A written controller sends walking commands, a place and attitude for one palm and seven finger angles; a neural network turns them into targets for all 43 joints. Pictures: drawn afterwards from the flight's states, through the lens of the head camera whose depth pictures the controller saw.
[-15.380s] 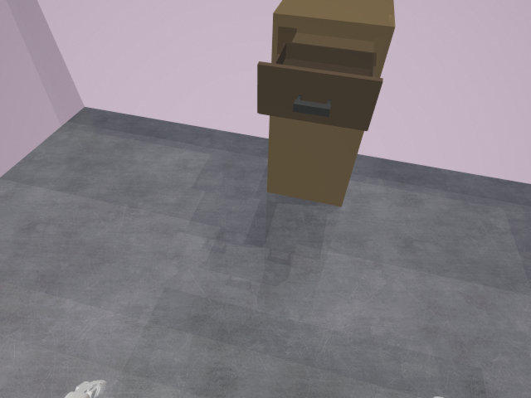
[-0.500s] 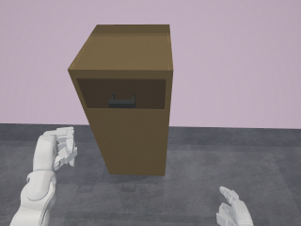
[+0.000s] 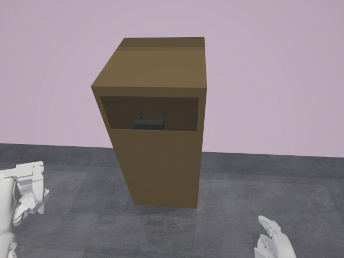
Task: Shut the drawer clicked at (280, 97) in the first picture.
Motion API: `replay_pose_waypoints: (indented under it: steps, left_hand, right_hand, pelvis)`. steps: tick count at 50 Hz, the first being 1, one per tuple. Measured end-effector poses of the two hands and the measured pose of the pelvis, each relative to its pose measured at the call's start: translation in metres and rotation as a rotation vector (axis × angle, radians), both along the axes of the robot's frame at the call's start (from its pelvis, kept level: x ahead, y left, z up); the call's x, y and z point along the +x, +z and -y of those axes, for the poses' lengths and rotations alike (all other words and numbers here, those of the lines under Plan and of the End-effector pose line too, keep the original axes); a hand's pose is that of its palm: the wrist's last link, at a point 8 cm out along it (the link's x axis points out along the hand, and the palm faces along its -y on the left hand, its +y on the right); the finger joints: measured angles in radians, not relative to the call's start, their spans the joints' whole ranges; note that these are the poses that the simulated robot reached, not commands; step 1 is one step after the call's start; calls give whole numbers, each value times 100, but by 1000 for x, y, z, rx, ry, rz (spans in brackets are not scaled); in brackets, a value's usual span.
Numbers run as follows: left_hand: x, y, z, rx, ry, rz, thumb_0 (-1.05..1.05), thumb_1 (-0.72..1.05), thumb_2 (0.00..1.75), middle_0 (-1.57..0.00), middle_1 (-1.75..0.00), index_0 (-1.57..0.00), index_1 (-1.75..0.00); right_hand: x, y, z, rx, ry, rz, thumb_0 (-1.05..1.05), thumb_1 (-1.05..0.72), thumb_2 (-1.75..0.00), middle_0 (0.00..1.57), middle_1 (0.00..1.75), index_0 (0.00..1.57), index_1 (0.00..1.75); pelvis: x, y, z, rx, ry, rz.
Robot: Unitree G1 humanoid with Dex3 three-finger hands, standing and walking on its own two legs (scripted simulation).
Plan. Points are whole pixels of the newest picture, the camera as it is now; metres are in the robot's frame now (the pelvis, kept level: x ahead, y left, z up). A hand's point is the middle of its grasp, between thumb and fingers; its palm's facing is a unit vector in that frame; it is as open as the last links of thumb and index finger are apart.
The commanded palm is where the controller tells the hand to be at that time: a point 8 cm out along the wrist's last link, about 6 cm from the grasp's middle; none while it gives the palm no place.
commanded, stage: draw the hand back to the body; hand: left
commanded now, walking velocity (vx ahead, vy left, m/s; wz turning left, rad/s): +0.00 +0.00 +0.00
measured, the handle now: (150, 120) +0.58 +0.16 -0.02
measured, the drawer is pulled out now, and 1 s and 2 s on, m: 0.00 0.00 0.00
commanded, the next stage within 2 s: step back with the hand held close in 0.04 s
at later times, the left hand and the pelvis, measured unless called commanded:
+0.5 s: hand (61, 194) +0.19 +0.23 +0.13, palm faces +0.22 -0.85 -0.48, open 3.3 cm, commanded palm +0.13 +0.28 +0.17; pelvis -0.01 +0.01 +0.00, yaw -2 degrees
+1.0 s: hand (8, 239) +0.10 +0.27 +0.15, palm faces +0.35 -0.80 -0.48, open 3.3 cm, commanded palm +0.03 +0.31 +0.17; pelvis -0.09 +0.02 -0.01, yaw +2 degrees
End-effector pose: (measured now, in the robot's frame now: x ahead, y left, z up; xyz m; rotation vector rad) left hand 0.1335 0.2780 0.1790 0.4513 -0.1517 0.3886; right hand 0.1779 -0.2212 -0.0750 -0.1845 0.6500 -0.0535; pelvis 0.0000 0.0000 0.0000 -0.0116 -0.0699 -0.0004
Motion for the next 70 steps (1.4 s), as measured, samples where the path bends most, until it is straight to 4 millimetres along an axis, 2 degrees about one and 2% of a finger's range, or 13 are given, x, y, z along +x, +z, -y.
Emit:
replay_pose_waypoints:
  steps: [7,10,13,15,19,23,26,34,40,46,55,64,70]
  left_hand:
    - [9,-14,7,-47,-4,-31,2,89,90,-141,-160,-140,-160]
    - [13,-6,9,-23,-23,-9,2,89,90,-141,-160,-140,-160]
    - [19,12,4,60,-40,54,2,89,90,-141,-160,-140,-160]
    - [24,16,0,89,-45,65,2,89,90,-141,-160,-140,-160]
    - [31,-2,0,65,-72,-20,2,89,90,-141,-160,-140,-160]
    - [28,-23,3,33,-113,-133,2,89,90,-141,-160,-140,-160]
    - [20,-23,0,49,-135,-146,2,89,90,-141,-160,-140,-160]
    - [-8,7,-17,147,-124,-20,2,89,90,-141,-160,-140,-160]
    - [-33,-5,-27,116,-79,-26,2,89,90,-141,-160,-140,-160]
    - [-57,-18,-28,88,-69,-27,2,89,90,-141,-160,-140,-160]
    - [-89,1,-30,197,-56,88,2,89,90,-141,-160,-140,-160]
    - [-119,-12,-30,108,-71,91,2,89,90,-141,-160,-140,-160]
    - [-132,-8,-48,152,-101,130,2,89,90,-141,-160,-141,-160]
  right_hand:
    - [1,0,1,-11,4,-2,2,-90,-90,20,29,20,30]
    - [2,1,3,-13,-1,1,2,-90,-90,20,30,20,30]
    - [0,2,7,-19,-14,-16,2,-90,-90,20,30,20,30]
    - [-2,1,11,-22,-33,-37,1,-90,-90,20,30,20,30]
    - [-13,-2,20,-30,-87,-86,1,-90,-90,20,30,20,30]
    - [-28,-5,26,-52,-136,-139,1,-90,-90,20,29,20,30]
    - [-40,-4,26,-75,-149,-165,1,-90,-90,20,29,20,30]
    - [-53,-1,9,-82,-131,-127,2,-90,-90,20,29,20,30]
    - [-63,0,-7,-53,-111,-72,1,-90,-90,20,29,20,30]
    - [-84,0,-14,-81,-76,-67,1,-90,-89,20,30,20,30]
    - [-109,-8,-7,-126,-35,-97,1,-90,-89,20,30,20,30]
    - [-129,-5,-5,-129,-44,-120,1,-90,-89,20,30,20,30]
    - [-148,5,-17,-174,-57,-101,1,-90,-90,20,30,20,30]
  pelvis:
    - [1,0,3,3,-1,-7]
    - [4,0,5,2,-5,-9]
    - [3,0,6,-4,-8,-26]
    - [1,0,5,-6,-12,-41]
    - [-3,1,-1,-3,-22,-69]
    - [-9,0,-6,-1,-28,-91]
    - [-14,-1,-9,-1,-25,-100]
    - [-35,-4,-18,-4,-18,-95]
    - [-56,-7,-24,-10,-17,-85]
    - [-76,-11,-26,-24,-4,-78]
    - [-99,-18,-20,-31,73,-80]
    - [-124,-17,-22,-45,83,-85]
    - [-144,-17,-34,-59,85,-91]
